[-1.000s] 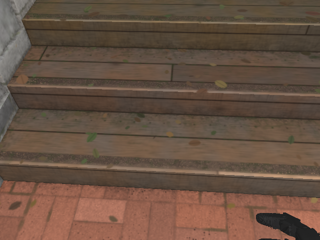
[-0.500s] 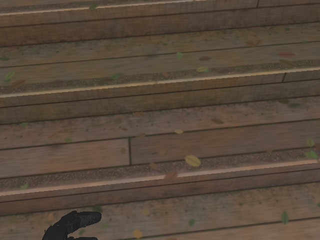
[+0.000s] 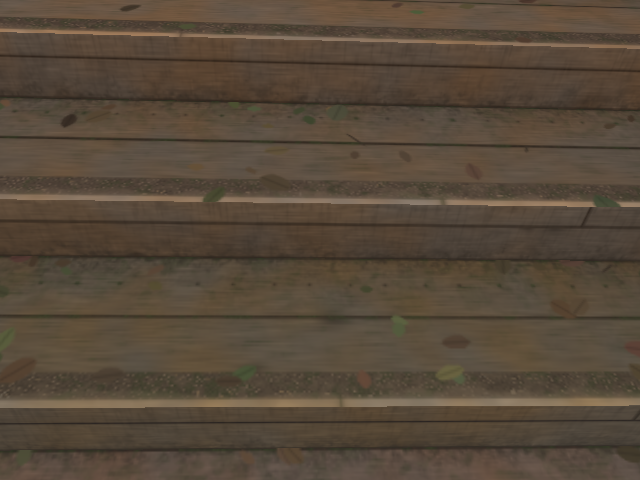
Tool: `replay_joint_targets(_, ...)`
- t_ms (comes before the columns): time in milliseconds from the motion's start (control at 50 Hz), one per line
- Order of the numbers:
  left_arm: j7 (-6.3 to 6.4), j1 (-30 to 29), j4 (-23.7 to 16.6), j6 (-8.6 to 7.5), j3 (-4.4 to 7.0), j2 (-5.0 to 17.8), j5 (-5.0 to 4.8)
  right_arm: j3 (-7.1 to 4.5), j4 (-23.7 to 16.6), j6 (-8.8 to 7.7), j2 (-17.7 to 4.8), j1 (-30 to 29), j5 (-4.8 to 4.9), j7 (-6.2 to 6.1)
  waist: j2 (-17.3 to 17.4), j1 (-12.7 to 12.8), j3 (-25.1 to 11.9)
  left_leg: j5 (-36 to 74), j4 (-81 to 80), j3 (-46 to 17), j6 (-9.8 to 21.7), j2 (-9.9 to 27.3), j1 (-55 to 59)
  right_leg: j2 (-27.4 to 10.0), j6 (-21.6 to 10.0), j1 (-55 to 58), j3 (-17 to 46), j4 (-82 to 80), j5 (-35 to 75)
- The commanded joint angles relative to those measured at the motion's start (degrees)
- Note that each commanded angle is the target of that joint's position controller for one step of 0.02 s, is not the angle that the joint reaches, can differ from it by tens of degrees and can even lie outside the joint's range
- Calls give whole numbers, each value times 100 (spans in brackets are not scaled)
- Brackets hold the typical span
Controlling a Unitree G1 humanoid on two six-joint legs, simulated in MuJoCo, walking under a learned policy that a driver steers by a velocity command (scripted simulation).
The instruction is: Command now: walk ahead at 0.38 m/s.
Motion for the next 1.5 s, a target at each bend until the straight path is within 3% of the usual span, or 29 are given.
replay_joint_targets(20,-10,136,-672,74,-378,-691,-141,-2,424,9,380,313,-47,120,121,444,737,2065,-2824,-1440,611,1093,859,-333,-168,-2333,-88,803,-397)
replay_joint_targets(80,51,-108,-959,134,-552,-880,-116,24,690,-1,257,500,-205,76,439,545,597,3623,-3416,-660,749,1049,564,-291,68,-2621,-676,1011,-265)
replay_joint_targets(140,120,-590,-1374,107,-656,-911,-52,-43,828,85,-111,949,-122,-176,567,398,413,3894,-3499,-577,786,1191,1475,-565,334,-3647,-751,1029,-230)
replay_joint_targets(180,85,-1474,-1916,33,-755,-804,81,-67,739,240,-260,1087,-3,-400,302,295,177,3319,-3652,-428,589,980,1661,-1028,517,-3464,-1169,-1003,249)
replay_joint_targets(200,93,-2054,-2218,44,-902,-1011,295,-130,683,295,-450,1067,42,-518,188,240,-302,3549,-4420,-471,663,1067,1209,-1280,531,-1835,-1575,-2722,-34)
replay_joint_targets(220,121,-2398,-2327,82,-888,-1003,261,-230,803,321,-695,1509,124,-549,412,36,-472,3620,-4703,-601,749,1162,1254,-1101,574,-906,-1928,-3411,-414)
replay_joint_targets(240,118,-1997,-2042,110,-774,-890,92,-278,891,265,-882,1645,132,-474,826,105,-737,4884,-4432,-488,807,1315,1729,-865,477,-249,-2154,-3557,-812)
replay_joint_targets(260,101,-1501,-1911,93,-575,-412,25,-291,952,196,-1068,1762,-49,-382,1468,320,-1154,8728,-3786,-432,883,1322,2500,-456,180,140,-2358,-3588,-562)
replay_joint_targets(280,75,-532,-1502,87,-483,-249,32,-286,918,169,-1063,1505,21,-350,1785,713,-1390,10461,-2959,-357,751,1386,3692,-433,-29,125,-1970,-4539,-388)
replay_joint_targets(300,15,54,-1209,50,-367,88,91,-308,889,107,-1012,1405,69,-333,1678,867,-1597,10655,-2247,-420,676,1390,3963,-637,-301,539,-1168,-5110,191)
replay_joint_targets(320,33,522,-850,128,-197,436,236,-302,857,18,-658,1823,-64,-246,207,673,-2053,9187,-993,-336,367,939,2401,-1577,-1084,2019,641,-5692,1724)
replay_joint_targets(340,155,1153,-648,341,-124,509,548,-219,1001,6,-293,1810,-78,-102,-1498,1054,-2480,2474,1183,-560,-17,-209,1362,-2653,-2109,2825,3142,-8301,2228)
replay_joint_targets(360,249,642,-617,402,-125,345,566,-296,1174,30,-159,1926,-12,78,-1261,729,-2244,266,3873,-1442,-288,-559,740,-2913,-2086,2270,4099,-8810,1084)
replay_joint_targets(400,217,-576,-456,322,-221,-178,47,-192,266,183,160,383,83,27,-253,335,50,-154,5158,-1354,-106,-345,-906,-2408,-1092,418,2122,-8319,-713)
replay_joint_targets(420,172,-589,-274,244,-267,-493,30,-190,60,245,151,236,88,-127,194,153,526,15,5212,-1194,52,-179,-1053,-2181,-698,-100,1296,-8195,-610)
replay_joint_targets(460,79,-314,132,141,-338,-899,150,-213,11,241,36,607,154,-264,250,-133,457,509,4991,-1226,310,-157,-1049,-1759,-432,12,325,-8041,-205)
replay_joint_targets(520,118,0,335,78,-341,-835,222,-141,-30,225,136,860,155,-300,-73,-300,205,1361,4309,-1355,248,-99,-1190,-1592,-502,433,-301,-8245,527)
replay_joint_targets(580,315,239,376,135,-269,-517,231,-131,-113,275,-21,707,-29,-320,-417,-245,-95,1647,3054,-1022,-207,153,-1056,-1535,-724,827,-528,-8489,790)
replay_joint_targets(600,432,-208,237,238,-221,-306,171,-19,-236,338,141,555,-62,-382,-525,-435,-214,670,1285,-701,-484,452,-374,-1513,-703,767,-734,-8814,902)
replay_joint_targets(640,564,-31,148,370,2,260,30,-1,-302,424,48,-9,98,-450,-514,44,-187,-614,-564,17,-832,316,386,-1489,-662,877,-554,-9073,-195)
replay_joint_targets(660,508,139,127,343,66,411,110,-103,-97,470,-160,70,93,-438,-481,250,-387,-369,-738,135,-834,262,959,-1871,-738,880,-227,-9144,-456)
replay_joint_targets(680,458,127,150,337,55,319,169,-164,257,522,-225,723,59,-443,-524,149,-377,500,-925,55,-737,345,1630,-2078,-776,564,-115,-8968,-604)
replay_joint_targets(720,368,184,273,366,-12,-76,63,-194,430,531,-45,799,10,-432,-311,70,263,906,-2255,-4,-340,314,1835,-1745,-467,250,-342,-8674,-1235)
replay_joint_targets(760,347,801,521,410,-13,-419,48,-297,299,457,-478,493,-113,-439,909,501,490,52,-3113,-1317,337,1077,1604,-994,107,-27,-1060,-7729,-877)
replay_joint_targets(780,398,827,621,472,-9,-438,95,-279,280,422,-248,302,-107,-441,1197,438,421,-1126,-3612,-1552,632,1163,656,-884,282,970,-1192,-7589,-411)
replay_joint_targets(800,401,890,748,543,-27,-528,73,-235,376,408,-30,165,-56,-399,1040,500,500,-1482,-3735,-1400,531,926,305,-919,336,1603,-1117,-7741,-128)
replay_joint_targets(860,378,896,968,595,2,-338,123,-288,619,361,-137,263,25,-359,646,373,686,-516,-3479,-854,138,574,700,-948,336,1665,-1137,-8289,-52)
replay_joint_targets(980,285,839,1158,542,-31,-330,102,-274,935,338,-143,672,21,-348,267,194,445,709,-3264,-584,160,450,1479,-1010,271,1841,-1122,-8580,380)
replay_joint_targets(1500,377,1261,1408,559,-88,-265,17,-235,1095,443,-134,965,48,-408,149,148,551,2089,-3199,-315,116,354,2012,-1077,382,2100,-1199,-8648,1187)
Keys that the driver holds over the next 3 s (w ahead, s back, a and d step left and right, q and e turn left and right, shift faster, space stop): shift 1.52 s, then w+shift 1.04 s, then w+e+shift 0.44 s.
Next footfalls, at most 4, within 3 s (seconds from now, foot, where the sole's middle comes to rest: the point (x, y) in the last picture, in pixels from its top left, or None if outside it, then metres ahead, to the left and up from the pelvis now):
0.30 right None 0.33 -0.12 -0.58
0.74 left None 0.33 0.11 -0.58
2.12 left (244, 329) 0.69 0.14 -0.43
2.56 right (344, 146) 1.05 -0.05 -0.28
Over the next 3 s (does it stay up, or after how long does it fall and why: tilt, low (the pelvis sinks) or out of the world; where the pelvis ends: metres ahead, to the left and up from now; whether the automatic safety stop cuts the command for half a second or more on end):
stays up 1.21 0.03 0.53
